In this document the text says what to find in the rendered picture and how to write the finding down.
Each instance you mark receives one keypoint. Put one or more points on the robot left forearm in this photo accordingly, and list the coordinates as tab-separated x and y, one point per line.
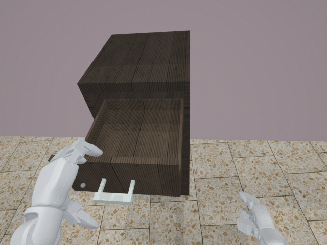
41	226

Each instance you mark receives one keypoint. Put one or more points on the right robot hand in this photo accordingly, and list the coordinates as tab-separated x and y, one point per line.
251	222

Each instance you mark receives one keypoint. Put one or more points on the handle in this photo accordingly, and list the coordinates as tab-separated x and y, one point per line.
114	198

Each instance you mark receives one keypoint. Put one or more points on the robot right forearm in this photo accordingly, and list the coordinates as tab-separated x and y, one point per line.
270	236

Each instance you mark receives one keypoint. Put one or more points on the drawer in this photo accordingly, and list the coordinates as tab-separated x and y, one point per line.
141	140

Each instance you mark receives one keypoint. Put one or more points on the left robot hand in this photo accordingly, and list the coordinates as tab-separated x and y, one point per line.
55	181

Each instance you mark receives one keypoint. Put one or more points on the cabinet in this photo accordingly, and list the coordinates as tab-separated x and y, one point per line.
152	65

